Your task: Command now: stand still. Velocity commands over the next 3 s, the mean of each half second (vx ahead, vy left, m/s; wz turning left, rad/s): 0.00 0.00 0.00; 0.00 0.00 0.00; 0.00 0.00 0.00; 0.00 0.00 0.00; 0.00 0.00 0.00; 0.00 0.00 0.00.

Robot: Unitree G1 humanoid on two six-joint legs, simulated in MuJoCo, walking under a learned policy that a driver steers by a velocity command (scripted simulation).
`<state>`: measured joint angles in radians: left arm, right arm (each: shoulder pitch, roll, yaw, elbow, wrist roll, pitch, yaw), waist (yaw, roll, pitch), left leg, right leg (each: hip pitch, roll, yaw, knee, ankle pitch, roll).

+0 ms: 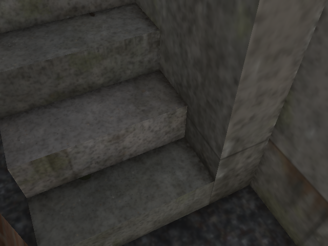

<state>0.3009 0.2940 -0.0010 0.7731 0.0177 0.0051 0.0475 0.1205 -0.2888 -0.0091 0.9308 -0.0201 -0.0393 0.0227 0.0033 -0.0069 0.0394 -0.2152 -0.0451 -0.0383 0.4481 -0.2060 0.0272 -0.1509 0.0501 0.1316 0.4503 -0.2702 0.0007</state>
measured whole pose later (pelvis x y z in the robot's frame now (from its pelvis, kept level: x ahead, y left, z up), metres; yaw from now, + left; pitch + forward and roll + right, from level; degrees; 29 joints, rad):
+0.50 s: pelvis +0.00 -0.01 +0.00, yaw +0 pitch -2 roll +0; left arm 0.30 0.29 0.00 0.79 0.02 0.00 0.04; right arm 0.13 -0.29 -0.01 0.95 -0.02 -0.04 0.02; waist 0.00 -0.01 0.04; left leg -0.21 -0.04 -0.05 0.44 -0.20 0.02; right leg -0.15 0.06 0.13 0.45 -0.27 -0.01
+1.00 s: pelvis +0.00 -0.01 +0.00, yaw +0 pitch -2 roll +0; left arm 0.30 0.29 0.00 0.81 0.02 0.00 0.04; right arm 0.14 -0.29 -0.01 0.97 -0.02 -0.04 0.01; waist 0.00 -0.01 0.04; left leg -0.21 -0.03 -0.05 0.44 -0.20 0.01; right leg -0.15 0.06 0.12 0.44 -0.26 -0.02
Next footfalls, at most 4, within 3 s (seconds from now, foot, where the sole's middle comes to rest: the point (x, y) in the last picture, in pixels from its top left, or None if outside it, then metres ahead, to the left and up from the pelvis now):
none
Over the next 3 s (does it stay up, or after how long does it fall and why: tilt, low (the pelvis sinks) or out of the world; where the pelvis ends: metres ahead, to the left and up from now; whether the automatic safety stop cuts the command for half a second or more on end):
stays up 0.01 -0.01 0.00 its command is cut before an obstacle from the start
